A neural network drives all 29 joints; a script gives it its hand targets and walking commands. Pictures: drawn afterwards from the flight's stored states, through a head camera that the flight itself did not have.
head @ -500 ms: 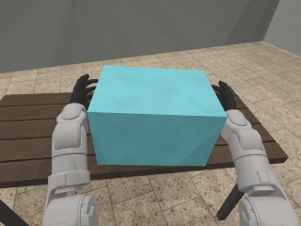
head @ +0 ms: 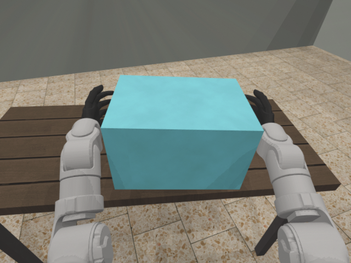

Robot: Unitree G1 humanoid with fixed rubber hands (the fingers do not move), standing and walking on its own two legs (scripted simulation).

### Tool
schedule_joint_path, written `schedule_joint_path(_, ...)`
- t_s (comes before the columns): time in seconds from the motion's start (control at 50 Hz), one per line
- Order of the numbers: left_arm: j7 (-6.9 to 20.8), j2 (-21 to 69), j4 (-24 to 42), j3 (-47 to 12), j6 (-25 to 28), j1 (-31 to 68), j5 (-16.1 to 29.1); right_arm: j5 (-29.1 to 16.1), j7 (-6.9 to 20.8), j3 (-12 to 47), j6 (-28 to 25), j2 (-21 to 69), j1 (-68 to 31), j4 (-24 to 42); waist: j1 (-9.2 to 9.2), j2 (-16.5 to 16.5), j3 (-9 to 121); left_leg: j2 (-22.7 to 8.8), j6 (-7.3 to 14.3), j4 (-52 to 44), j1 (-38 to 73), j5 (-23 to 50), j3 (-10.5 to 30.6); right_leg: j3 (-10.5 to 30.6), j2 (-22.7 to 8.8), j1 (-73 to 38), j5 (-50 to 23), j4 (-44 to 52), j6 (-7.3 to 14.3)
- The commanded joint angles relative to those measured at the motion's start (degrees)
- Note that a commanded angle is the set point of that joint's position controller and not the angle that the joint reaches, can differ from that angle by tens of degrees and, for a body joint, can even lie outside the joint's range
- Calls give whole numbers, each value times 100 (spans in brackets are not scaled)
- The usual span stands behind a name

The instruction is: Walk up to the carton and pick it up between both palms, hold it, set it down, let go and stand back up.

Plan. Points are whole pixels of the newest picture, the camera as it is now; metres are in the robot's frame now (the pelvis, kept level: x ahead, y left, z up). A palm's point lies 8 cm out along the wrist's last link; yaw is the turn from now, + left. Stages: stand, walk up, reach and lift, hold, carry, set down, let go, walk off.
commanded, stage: hold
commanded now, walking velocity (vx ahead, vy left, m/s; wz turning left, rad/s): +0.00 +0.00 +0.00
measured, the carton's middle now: (178, 131) +0.38 +0.01 +0.15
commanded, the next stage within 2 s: none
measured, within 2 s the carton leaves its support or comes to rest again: neither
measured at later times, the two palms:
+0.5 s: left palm (93, 122) +0.36 +0.19 +0.19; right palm (264, 125) +0.36 -0.18 +0.18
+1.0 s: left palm (92, 121) +0.36 +0.19 +0.19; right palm (263, 124) +0.36 -0.18 +0.18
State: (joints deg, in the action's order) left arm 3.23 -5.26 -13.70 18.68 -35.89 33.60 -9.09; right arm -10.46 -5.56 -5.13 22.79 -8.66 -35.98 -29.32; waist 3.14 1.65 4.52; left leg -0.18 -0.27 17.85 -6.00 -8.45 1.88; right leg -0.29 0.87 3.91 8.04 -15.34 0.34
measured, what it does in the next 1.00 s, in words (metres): stands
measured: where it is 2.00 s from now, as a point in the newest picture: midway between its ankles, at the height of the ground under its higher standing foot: outside the picture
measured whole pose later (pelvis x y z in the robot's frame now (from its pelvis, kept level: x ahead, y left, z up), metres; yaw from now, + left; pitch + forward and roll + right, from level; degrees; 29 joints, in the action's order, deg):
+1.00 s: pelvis +0.00 +0.00 +0.00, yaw +0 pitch -4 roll -1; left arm 3.0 -4.9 -12.2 18.5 -36.3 32.8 -9.1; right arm -11.8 -6.2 -4.7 23.2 -9.0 -35.3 -28.1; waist 3.8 1.8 4.2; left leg 0.0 -0.2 18.2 -5.5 -8.9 2.4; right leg -0.7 0.8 2.9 8.3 -15.0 0.3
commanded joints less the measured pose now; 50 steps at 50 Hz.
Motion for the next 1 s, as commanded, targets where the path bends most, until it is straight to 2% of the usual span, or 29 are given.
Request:
schedule_joint_path(0.0, 701, 3197, 911, -3011, 309, 3921, 903, -714, 628, 2271, -404, 3356, -4573, 1896, 118, -260, 2120, 285, -110, -47, 761, 1254, -166, -119, 177, -423, -1297, 129, -177)
schedule_joint_path(0.14, 731, 3147, 1195, -3082, 271, 3769, 881, -775, 602, 2247, -374, 3197, -4361, 2033, 220, -384, 2103, 296, -243, 25, 855, 1612, -122, -170, 212, -568, -1523, 89, -164)
schedule_joint_path(0.32, 693, 3081, 1476, -3122, 173, 3527, 841, -917, 621, 2401, -311, 3077, -4277, 2327, 102, -367, 1960, 270, -279, 71, 892, 1874, -108, -198, 266, -531, -1632, 64, -137)
schedule_joint_path(0.46, 692, 3057, 1502, -3103, 114, 3486, 843, -932, 629, 2428, -264, 3074, -4279, 2375, 53, -291, 1924, 260, -236, 24, 836, 1708, -138, -163, 249, -502, -1582, 92, -141)
schedule_joint_path(0.7, 755, 3060, 1256, -3013, 153, 3662, 840, -792, 614, 2308, -258, 3182, -4360, 2172, 103, -250, 1935, 283, -163, -75, 697, 1301, -156, -129, 186, -544, -1431, 127, -172)
schedule_joint_path(0.98, 744, 3128, 1047, -2976, 234, 3802, 833, -747, 635, 2255, -333, 3240, -4515, 2004, 87, -280, 1952, 273, -153, -84, 697, 1248, -140, -150, 192, -470, -1233, 140, -158)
